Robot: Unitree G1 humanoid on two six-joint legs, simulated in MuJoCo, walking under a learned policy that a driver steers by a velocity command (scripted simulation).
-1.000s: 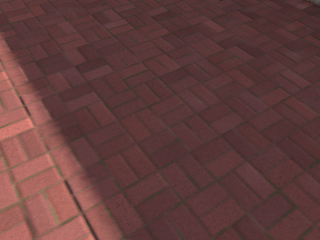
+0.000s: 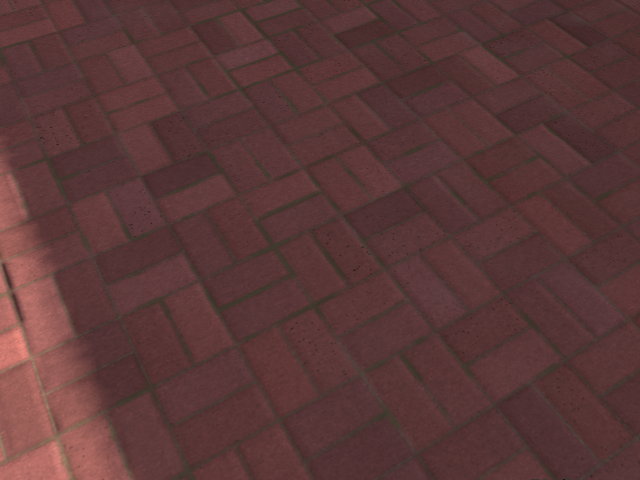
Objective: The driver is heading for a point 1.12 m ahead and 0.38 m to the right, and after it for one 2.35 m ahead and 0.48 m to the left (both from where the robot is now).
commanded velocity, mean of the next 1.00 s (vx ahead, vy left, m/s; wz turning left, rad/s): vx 0.35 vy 0.00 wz -0.21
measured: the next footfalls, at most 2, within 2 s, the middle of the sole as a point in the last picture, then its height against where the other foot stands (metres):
left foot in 0.02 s outside the picture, level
right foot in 0.58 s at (402, 465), level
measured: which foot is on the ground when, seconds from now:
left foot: up 0.00-0.00, down 0.02-0.58, up 0.60-1.00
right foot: down 0.00-0.04, up 0.06-0.56, down 0.58-1.00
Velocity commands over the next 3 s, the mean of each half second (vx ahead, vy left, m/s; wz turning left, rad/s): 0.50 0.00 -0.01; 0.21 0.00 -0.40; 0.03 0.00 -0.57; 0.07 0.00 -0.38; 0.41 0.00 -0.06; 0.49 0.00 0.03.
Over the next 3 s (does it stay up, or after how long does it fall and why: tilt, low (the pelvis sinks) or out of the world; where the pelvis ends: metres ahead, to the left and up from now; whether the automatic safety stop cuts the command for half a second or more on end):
stays up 0.80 -0.32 0.01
